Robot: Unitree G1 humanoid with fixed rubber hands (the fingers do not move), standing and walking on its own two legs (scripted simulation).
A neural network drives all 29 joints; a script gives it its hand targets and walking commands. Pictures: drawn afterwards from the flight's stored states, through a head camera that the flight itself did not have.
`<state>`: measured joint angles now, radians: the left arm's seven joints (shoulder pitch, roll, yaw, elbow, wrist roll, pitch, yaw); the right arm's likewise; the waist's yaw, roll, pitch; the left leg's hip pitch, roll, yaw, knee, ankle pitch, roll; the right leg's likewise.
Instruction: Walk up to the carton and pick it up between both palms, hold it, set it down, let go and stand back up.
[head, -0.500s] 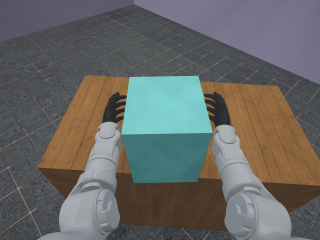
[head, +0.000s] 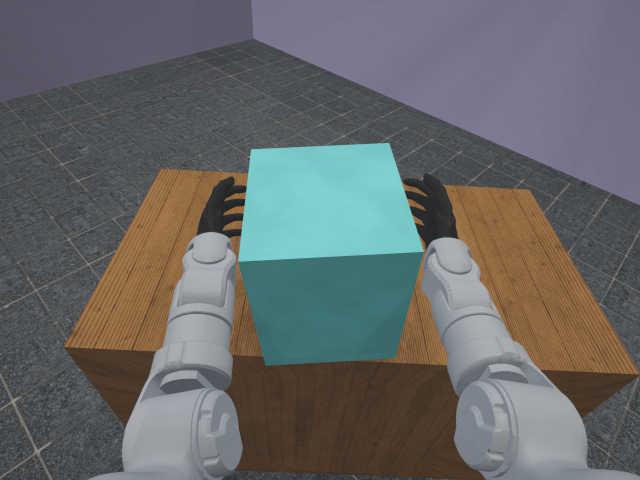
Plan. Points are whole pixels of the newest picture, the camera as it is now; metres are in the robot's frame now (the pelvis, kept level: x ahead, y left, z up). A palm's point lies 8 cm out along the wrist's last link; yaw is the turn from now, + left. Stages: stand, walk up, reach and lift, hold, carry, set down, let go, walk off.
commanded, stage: reach and lift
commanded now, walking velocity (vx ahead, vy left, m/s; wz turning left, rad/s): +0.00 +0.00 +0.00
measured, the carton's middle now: (325, 257) +0.42 +0.02 +0.05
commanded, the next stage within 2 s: hold in 1.46 s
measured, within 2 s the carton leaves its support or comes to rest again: neither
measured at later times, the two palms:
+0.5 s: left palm (209, 223) +0.37 +0.17 +0.16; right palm (452, 226) +0.37 -0.12 +0.17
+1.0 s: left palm (208, 217) +0.36 +0.16 +0.17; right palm (461, 220) +0.36 -0.13 +0.18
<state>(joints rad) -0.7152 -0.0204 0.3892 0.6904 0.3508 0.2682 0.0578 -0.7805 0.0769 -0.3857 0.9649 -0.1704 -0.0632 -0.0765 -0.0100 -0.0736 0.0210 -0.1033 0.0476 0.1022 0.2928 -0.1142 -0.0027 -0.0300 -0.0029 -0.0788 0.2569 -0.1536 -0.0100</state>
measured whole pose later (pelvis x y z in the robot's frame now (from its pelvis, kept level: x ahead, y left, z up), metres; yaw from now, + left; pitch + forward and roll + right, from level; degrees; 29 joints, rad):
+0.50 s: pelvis -0.01 +0.00 +0.00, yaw +2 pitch -8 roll -1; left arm -0.64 -0.01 0.31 0.35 0.34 0.52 0.01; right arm -0.71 0.02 -0.10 0.71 0.04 0.11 -0.14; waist -0.07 -0.07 0.05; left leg -0.05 0.04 0.07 0.30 -0.11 0.00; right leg 0.04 -0.01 -0.10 0.26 -0.16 -0.01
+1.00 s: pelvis -0.02 +0.00 +0.00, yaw +1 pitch -8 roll +0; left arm -0.66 -0.01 0.31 0.29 0.37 0.61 0.00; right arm -0.75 0.01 -0.10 0.69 0.06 0.17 -0.13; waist -0.09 -0.08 0.05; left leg -0.04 0.03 0.07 0.29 -0.09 0.00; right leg 0.03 -0.01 -0.10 0.27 -0.15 -0.01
